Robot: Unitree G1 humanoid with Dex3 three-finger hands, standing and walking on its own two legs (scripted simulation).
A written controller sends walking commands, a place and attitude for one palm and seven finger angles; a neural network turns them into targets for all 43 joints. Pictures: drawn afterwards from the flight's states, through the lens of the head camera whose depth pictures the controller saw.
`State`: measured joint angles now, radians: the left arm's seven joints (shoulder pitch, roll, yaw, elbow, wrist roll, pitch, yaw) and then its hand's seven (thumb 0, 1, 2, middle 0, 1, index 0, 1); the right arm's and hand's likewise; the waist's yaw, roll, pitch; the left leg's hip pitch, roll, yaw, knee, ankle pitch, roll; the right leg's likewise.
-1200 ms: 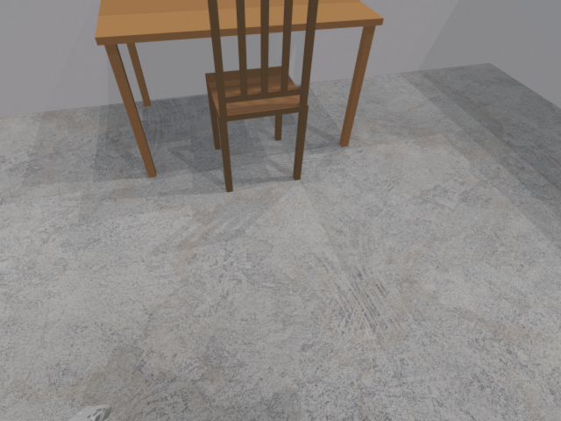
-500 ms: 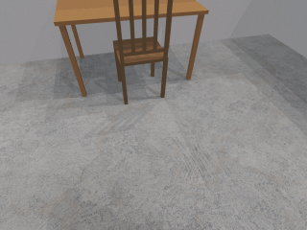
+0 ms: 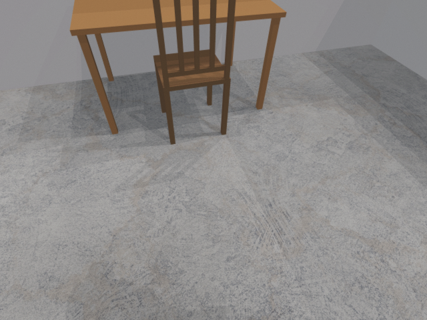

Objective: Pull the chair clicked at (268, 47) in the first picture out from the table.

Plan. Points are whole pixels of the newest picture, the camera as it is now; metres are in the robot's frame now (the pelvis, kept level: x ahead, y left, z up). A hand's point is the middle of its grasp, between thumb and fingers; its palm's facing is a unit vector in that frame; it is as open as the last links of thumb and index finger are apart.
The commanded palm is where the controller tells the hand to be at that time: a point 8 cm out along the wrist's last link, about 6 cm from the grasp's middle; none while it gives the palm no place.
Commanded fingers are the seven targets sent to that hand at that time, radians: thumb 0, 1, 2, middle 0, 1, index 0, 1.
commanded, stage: look at it before walking up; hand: left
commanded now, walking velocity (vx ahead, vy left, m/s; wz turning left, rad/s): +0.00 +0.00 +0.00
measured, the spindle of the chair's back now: (196, 33) +1.38 +0.17 -0.06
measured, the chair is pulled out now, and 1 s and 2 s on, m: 0.00 0.00 0.00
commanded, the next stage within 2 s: walk to a spot facing it in 0.24 s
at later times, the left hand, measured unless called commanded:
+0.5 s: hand out of the picture +0.07 +0.23 -0.17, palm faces -0.05 -0.95 -0.30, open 7.4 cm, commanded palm none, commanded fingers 0.00 0.90 0.90 -0.20 -0.30 -0.20 -0.30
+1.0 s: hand out of the picture +0.13 +0.11 -0.17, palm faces -0.21 -0.96 -0.17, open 7.4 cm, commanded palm none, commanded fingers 0.00 0.90 0.90 -0.20 -0.30 -0.20 -0.30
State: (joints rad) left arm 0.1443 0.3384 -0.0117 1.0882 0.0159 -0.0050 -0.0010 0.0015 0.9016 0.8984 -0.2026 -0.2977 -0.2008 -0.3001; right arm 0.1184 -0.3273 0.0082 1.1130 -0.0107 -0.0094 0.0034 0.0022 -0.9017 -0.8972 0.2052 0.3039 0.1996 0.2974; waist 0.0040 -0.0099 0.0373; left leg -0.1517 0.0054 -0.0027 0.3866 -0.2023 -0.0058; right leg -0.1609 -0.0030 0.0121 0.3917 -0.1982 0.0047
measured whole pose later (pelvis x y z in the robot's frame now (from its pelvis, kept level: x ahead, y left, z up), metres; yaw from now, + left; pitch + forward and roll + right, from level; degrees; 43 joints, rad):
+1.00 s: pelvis +0.15 -0.07 +0.00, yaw -17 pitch +1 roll +0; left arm 0.44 0.13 0.02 1.07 0.02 -0.07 0.00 0.00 0.90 0.90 -0.20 -0.30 -0.20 -0.30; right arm 0.15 -0.20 -0.05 0.99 -0.03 -0.01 0.02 0.00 -0.91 -0.90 0.20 0.30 0.19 0.30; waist 0.03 0.01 0.03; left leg -0.63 0.12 0.03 1.07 -0.18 -0.05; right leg -0.08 0.08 0.03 0.33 -0.26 -0.08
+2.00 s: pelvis +0.57 -0.19 -0.02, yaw -40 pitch -1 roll -1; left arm 0.21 0.18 0.07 1.00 0.01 -0.06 0.02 -0.02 0.93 0.90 -0.20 -0.30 -0.20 -0.30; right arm 0.39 -0.09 -0.03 1.09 -0.02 -0.02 -0.01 0.01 -0.90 -0.90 0.20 0.30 0.20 0.30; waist -0.02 0.00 0.07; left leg -0.41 0.13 0.07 1.32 -0.35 -0.02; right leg -0.26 0.08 -0.16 0.55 -0.29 -0.13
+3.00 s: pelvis +0.81 -0.40 -0.01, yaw -44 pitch +0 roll +0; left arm 0.13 0.15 0.04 0.95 0.03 0.00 0.03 -0.01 0.91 0.90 -0.20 -0.30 -0.20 -0.30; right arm 0.26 -0.17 -0.05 1.01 -0.01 0.05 0.01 0.00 -0.91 -0.90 0.20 0.30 0.19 0.30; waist -0.03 0.00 0.07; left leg -0.41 0.09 0.11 0.93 -0.47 -0.06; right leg -0.26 -0.15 -0.27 0.56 -0.27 0.01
